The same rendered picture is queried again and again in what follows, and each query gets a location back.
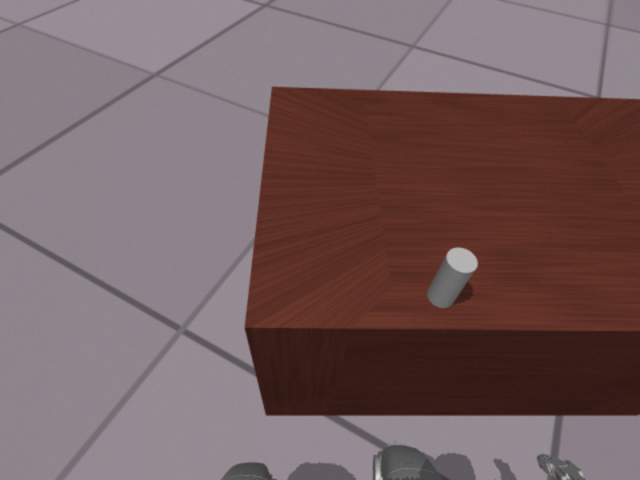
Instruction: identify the can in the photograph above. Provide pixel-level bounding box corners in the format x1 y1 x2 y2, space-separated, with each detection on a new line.
427 247 478 308

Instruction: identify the right robot hand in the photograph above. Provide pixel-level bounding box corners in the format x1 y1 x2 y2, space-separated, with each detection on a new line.
537 454 585 480

